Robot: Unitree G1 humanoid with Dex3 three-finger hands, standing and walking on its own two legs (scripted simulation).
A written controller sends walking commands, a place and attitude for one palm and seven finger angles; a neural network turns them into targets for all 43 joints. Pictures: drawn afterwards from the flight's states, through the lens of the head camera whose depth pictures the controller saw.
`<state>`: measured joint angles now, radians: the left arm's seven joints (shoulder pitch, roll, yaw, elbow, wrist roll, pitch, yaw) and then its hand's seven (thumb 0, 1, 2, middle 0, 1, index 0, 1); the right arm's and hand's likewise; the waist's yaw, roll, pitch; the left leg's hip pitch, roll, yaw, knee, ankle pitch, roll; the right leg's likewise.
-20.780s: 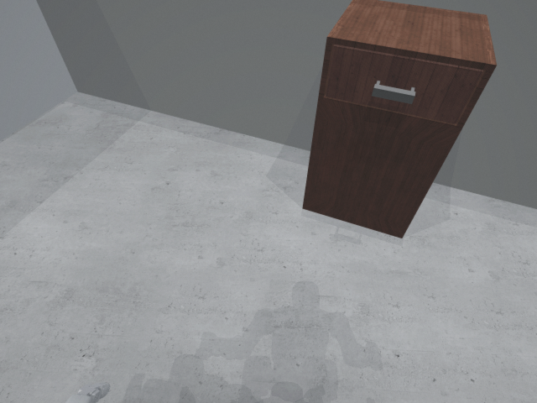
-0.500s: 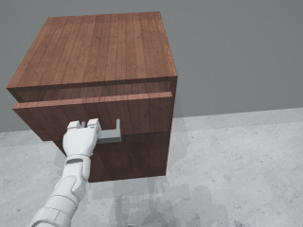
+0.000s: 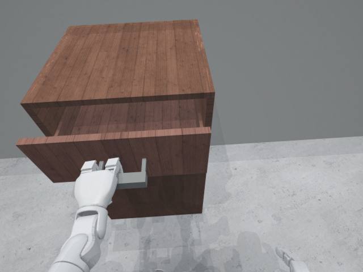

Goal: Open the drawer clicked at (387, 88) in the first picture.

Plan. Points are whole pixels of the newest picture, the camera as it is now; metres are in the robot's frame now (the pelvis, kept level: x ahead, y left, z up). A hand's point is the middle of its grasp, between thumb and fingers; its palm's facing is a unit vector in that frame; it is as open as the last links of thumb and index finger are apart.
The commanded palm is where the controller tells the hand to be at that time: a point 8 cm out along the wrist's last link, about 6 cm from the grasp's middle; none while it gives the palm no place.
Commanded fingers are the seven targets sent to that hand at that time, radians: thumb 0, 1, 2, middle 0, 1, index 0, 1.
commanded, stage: pull the drawer open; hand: left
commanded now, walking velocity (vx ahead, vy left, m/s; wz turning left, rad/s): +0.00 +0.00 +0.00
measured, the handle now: (121, 172) +0.35 +0.18 +0.00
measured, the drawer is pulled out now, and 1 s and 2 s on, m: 0.12 0.24 0.30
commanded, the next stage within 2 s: open the thumb to release the handle in 1.74 s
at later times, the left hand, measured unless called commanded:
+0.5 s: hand (101, 222) +0.23 +0.20 -0.02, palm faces +0.01 -0.10 -1.00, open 6.0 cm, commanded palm +0.21 +0.19 +0.04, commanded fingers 0.00 0.90 0.90 -0.40 -1.35 -0.40 -1.35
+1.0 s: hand (96, 251) +0.18 +0.19 -0.02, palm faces +0.01 -0.14 -0.99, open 6.1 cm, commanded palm +0.14 +0.18 +0.04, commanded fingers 0.00 0.90 0.90 -0.40 -1.35 -0.40 -1.35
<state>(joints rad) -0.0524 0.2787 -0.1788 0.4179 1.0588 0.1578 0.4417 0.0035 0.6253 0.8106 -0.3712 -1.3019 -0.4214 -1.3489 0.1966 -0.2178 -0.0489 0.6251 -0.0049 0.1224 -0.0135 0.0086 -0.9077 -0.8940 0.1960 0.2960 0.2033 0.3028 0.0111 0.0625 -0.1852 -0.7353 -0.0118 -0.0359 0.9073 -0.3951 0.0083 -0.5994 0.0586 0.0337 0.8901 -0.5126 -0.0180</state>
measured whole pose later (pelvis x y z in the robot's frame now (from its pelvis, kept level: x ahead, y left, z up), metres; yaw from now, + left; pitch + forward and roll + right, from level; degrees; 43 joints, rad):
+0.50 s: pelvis -0.01 +0.00 +0.00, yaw +0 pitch +11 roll -1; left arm 0.20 0.27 -0.21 0.17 1.07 0.17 0.46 0.01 0.61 0.81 -0.38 -1.31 -0.42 -1.35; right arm 0.14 -0.21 -0.03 0.58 -0.02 0.13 0.00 0.01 -0.91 -0.89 0.20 0.30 0.20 0.30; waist 0.04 0.07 -0.17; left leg -0.72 -0.02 -0.04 0.93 -0.40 0.00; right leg -0.58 0.06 0.03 0.92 -0.53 -0.02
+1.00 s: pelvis -0.01 -0.01 -0.01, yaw +0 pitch +11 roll -1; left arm 0.47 0.28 -0.19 -0.05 1.08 0.11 0.47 0.03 0.61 0.77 -0.36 -1.33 -0.42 -1.35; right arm 0.14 -0.22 -0.02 0.52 -0.03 0.14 0.04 0.01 -0.91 -0.89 0.20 0.30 0.20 0.30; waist 0.05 0.07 -0.18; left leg -0.75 -0.01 -0.03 0.98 -0.43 0.00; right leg -0.62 0.07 0.03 0.98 -0.55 -0.03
